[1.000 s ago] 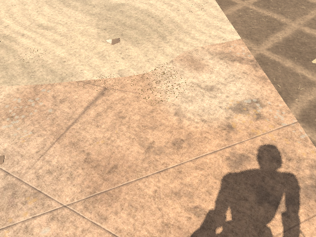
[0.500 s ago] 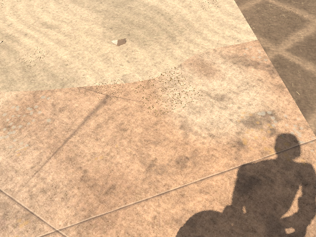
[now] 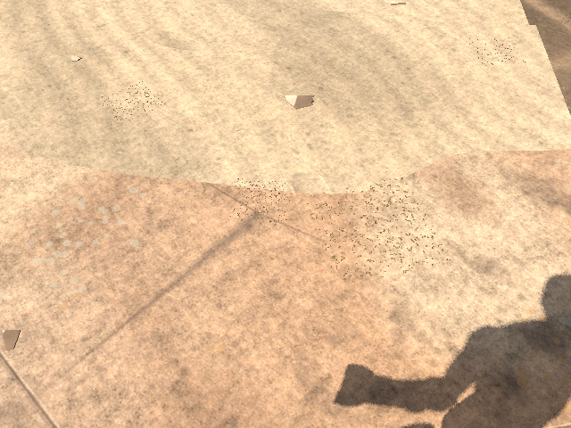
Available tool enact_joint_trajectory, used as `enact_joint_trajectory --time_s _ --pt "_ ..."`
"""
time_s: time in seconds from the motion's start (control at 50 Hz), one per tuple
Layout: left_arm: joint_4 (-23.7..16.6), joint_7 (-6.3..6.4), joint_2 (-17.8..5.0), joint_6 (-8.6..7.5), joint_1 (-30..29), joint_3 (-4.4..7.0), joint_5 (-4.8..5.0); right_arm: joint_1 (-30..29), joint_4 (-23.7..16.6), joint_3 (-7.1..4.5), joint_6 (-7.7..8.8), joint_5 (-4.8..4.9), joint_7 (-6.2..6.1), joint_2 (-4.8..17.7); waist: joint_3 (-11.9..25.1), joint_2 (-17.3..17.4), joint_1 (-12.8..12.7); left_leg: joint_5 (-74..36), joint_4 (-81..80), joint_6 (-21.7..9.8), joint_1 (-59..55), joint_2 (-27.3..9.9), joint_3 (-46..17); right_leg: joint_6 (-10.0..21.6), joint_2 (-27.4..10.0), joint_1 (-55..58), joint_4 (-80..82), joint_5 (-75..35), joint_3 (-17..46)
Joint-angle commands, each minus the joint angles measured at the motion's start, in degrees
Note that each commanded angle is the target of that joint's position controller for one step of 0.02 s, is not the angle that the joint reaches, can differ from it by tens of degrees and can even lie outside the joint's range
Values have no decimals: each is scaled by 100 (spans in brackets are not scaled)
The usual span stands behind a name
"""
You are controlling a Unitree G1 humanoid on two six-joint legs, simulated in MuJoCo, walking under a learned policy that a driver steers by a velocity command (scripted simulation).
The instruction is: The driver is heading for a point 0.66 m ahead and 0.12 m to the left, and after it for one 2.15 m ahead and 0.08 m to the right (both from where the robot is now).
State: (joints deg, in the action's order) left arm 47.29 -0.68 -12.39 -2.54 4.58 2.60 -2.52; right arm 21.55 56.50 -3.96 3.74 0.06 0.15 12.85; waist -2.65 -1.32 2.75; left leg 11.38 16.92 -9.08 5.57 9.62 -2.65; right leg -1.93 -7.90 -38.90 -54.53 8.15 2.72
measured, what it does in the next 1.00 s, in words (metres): walks ahead, turning left: right foot, then left foot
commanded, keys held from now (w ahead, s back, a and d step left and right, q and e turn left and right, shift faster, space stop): w+q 0.78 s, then e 0.22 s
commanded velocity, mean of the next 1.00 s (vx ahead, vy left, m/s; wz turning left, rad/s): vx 0.46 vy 0.00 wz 0.49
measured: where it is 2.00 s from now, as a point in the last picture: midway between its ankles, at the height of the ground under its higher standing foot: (217, 388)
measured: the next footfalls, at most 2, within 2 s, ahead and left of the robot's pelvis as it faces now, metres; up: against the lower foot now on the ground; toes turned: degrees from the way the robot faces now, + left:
right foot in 0.26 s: +0.36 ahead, -0.13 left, +0.00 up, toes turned +11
left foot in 0.80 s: +0.53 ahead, +0.17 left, +0.00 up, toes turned +33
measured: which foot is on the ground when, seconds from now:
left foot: down 0.00-0.26, up 0.28-0.78, down 0.80-1.00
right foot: up 0.00-0.24, down 0.26-0.80, up 0.82-1.00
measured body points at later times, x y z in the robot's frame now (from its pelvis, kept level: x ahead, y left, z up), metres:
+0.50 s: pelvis +0.29 -0.05 +0.00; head +0.32 -0.05 +0.45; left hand +0.27 +0.24 -0.11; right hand +0.48 -0.27 -0.12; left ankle +0.26 +0.08 -0.66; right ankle +0.32 -0.13 -0.74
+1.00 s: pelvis +0.50 +0.10 +0.00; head +0.53 +0.13 +0.45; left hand +0.43 +0.35 -0.14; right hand +0.72 -0.07 -0.12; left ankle +0.50 +0.15 -0.74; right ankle +0.56 -0.05 -0.66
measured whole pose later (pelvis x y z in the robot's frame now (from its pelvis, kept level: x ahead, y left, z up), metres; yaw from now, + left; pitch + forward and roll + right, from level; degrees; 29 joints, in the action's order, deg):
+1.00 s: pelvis +0.50 +0.10 +0.00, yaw +29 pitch +0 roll -1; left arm 47.4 -0.3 -13.8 -0.7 15.2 2.1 -0.7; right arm 11.5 46.0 -1.6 3.1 -1.0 -0.1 12.2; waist -4.8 -1.5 -1.5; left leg 9.7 21.8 -6.6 12.9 3.5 5.7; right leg -0.1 -3.3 -28.7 -63.3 20.3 0.5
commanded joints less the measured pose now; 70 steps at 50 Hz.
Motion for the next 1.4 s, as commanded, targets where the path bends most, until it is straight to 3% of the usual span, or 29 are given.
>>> enact_joint_trajectory --time_s 0.02,0.16,0.2,0.24,0.26,0.28,0.3,0.32,0.34,0.38,0.48,0.6,0.68,0.74,0.78,0.8,0.82,0.84,0.86,0.88,0.94,1.04,1.2,1.28,1.32,1.34,1.36,1.38,1.4 --pt "-469 -37 -421 30 -402 73 13 519 -274 -138 35 -1 -22 762 -21 426 98 -2337 -470 -262 -141 -1458 -1354 -82 277 -268 536 -624 -316" --pt "-1056 -100 -506 -87 -1412 -44 95 872 -433 -166 0 -109 -129 923 -61 634 339 -3105 67 -353 -1101 -1646 -1778 110 679 -171 1907 -560 -288" --pt "-991 -64 -664 -146 -874 -9 127 502 -574 -200 20 -108 -162 1060 64 701 -21 -3644 397 -132 -807 -1628 -1767 279 837 937 2446 -330 -250" --pt "-595 69 -1006 -240 598 133 150 175 -684 -234 91 -77 -71 1211 819 500 -709 -4408 1908 143 -322 -1267 -1527 520 969 3017 2862 -348 -315" --pt "-515 176 -1327 -294 1480 221 18 162 -842 -167 144 -5 -3 948 1564 170 -1038 -2998 3294 225 486 -956 -1363 739 16 4446 2902 432 573" --pt "-566 203 -1859 -256 1719 338 -171 856 -1012 -30 121 244 -20 220 2416 -1274 -677 1590 5127 437 2290 -80 -646 1368 -1819 6096 3091 445 3087" --pt "-584 153 -1581 -160 1453 340 -40 914 -979 -84 53 44 -72 800 2383 -1101 -517 1873 5844 368 2880 -400 -532 1595 -1881 5638 3584 1195 4273" --pt "-665 140 -1023 -141 981 216 12 508 -938 -117 -16 -66 -60 891 1310 -379 -398 1264 5886 402 3026 -726 -442 1447 -1586 4648 3783 1499 3320" --pt "-645 116 -687 -156 732 127 27 169 -980 -96 -41 -106 -4 808 722 48 -374 857 5599 441 2951 -925 -355 1290 -1239 3917 3924 1076 2390" --pt "-472 127 -609 -208 834 87 43 34 -1052 -91 -159 -203 121 671 316 -316 -225 681 5237 507 2683 -1159 -272 1041 -798 3178 4198 181 1261" --pt "-237 39 -719 -422 1225 143 166 -565 -1387 -38 -342 -228 305 505 202 -411 -172 152 4952 560 3204 -1333 -105 1095 -767 3179 4516 -1070 160" --pt "-73 39 -803 -393 1547 164 150 -1780 -1838 93 -286 -191 440 352 -68 -356 -386 -1090 3183 609 3243 -1349 342 952 -538 3311 4577 -1490 -938" --pt "70 108 -1014 -318 1904 216 154 -2393 -2105 128 -279 -231 501 376 -229 -345 -564 -783 2227 414 3006 -1272 753 878 -752 3870 4442 -1881 -1245" --pt "180 167 -1217 -180 2054 253 136 -2286 -2148 75 -289 -289 440 485 -25 -458 -457 107 1846 127 2453 -848 1076 782 -836 4390 3547 -3963 -1562" --pt "172 187 -1359 -69 2025 268 154 -1187 -1855 -48 -226 -329 347 679 675 -420 35 358 1429 -162 1102 -388 1129 714 -796 4257 1786 -4784 -1749" --pt "92 180 -1231 -57 2030 211 170 -230 -1549 -152 -170 -429 257 894 1229 -54 451 141 1055 -378 -432 -707 489 543 -661 3239 330 -3578 -1784" --pt "-275 77 -407 -77 2325 4 258 -157 -1596 -246 -138 -436 156 1426 1939 1276 121 -664 998 -926 -2416 -2739 -2147 227 42 919 -1603 1481 -1741" --pt "-396 100 -852 -53 2011 104 264 176 -1703 -288 -194 -188 63 1561 2446 982 385 -2728 407 -1433 -2537 -3502 -3722 91 724 254 -2769 2469 -848" --pt "-416 128 -816 -36 1565 93 312 -68 -1563 -225 -185 -110 -21 1318 1776 362 273 -4499 610 -1240 -2072 -3249 -2227 144 371 58 -2715 1829 -359" --pt "-353 131 -618 -66 1534 4 354 -315 -1484 -115 -116 -67 -41 960 1236 354 91 -5086 572 -1004 -1317 -2994 -1446 191 287 261 -2226 1649 -243" --pt "51 70 -609 182 2070 43 154 -902 -1390 106 -11 -80 -63 450 592 322 -492 -4672 25 -259 203 -2399 -279 197 282 1358 -1130 1368 -71" --pt "103 2 -483 339 1971 114 131 -928 -1259 104 87 -87 -105 632 513 605 -611 -4921 -153 -34 303 -2174 612 169 559 1276 -574 499 -265" --pt "-391 -83 -354 399 935 67 51 -428 -1039 56 -141 -105 -236 710 307 682 -186 -4150 267 -223 -351 -2437 976 312 565 1079 1009 398 -673" --pt "-568 -88 -408 398 933 106 68 -459 -1030 -41 -266 -113 -240 878 261 676 -184 -4155 902 -229 -488 -2675 888 568 692 1295 1533 1172 -810" --pt "-577 -59 -423 319 1248 135 77 -526 -1033 -81 -313 -93 -256 952 457 474 -415 -4064 1790 57 -316 -2524 1081 753 826 1988 2386 729 -818" --pt "-532 -8 -735 237 1654 224 41 -501 -1089 -91 -317 -90 -255 959 797 -58 -641 -3253 2884 411 234 -2160 1320 1001 492 2853 2887 -753 -162" --pt "-635 58 -1626 201 1828 453 52 -530 -1452 -7 -323 -45 -207 608 1079 -1235 -593 310 4615 843 1941 -1093 1574 1881 -1089 3915 2983 -3864 2039" --pt "-497 61 -1672 264 2179 501 304 -775 -1545 31 -442 -135 -202 537 1554 -1126 -775 2768 5487 952 2363 -625 511 2629 -1577 3960 3262 -4524 2744" --pt "-541 70 -1518 319 1941 469 329 -794 -1519 36 -489 -131 -188 555 1102 -538 -650 2533 5806 1011 2587 -886 167 2590 -1395 3647 3322 -3826 2210"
